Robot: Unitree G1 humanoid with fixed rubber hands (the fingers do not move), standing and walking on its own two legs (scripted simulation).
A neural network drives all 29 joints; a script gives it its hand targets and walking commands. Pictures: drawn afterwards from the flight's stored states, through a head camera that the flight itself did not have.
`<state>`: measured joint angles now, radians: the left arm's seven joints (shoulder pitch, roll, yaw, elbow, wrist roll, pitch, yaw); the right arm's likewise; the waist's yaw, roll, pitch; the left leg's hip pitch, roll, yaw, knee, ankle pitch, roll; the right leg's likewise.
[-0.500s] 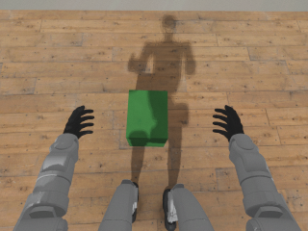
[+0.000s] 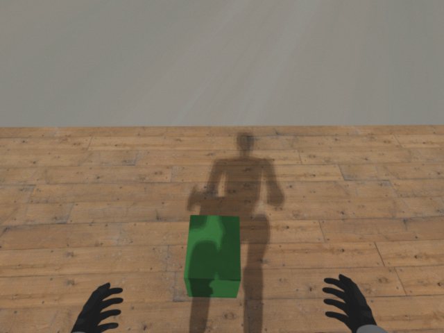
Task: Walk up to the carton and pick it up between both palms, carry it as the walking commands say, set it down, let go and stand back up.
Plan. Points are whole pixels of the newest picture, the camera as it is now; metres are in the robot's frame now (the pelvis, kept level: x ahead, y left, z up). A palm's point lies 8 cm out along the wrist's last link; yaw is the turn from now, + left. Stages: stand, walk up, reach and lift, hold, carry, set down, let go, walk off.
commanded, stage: let go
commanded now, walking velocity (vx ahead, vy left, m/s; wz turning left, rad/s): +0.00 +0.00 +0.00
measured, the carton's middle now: (213, 257) +0.51 +0.02 -0.64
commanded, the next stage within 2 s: stand in 0.34 s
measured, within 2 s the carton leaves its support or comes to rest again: neither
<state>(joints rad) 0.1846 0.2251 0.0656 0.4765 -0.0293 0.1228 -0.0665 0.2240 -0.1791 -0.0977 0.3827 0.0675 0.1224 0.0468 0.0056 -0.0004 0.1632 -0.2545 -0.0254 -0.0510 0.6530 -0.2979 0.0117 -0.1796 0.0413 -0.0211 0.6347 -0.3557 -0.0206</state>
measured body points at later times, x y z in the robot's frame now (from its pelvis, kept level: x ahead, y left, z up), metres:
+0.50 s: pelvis +0.00 +0.00 +0.00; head +0.00 +0.01 +0.45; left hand +0.17 +0.26 -0.07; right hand +0.15 -0.27 -0.08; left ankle +0.04 +0.11 -0.72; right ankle +0.00 -0.10 -0.72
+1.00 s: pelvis +0.03 +0.00 +0.00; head +0.03 +0.01 +0.45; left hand +0.20 +0.28 -0.07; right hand +0.19 -0.29 -0.08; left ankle +0.04 +0.11 -0.72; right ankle +0.00 -0.10 -0.72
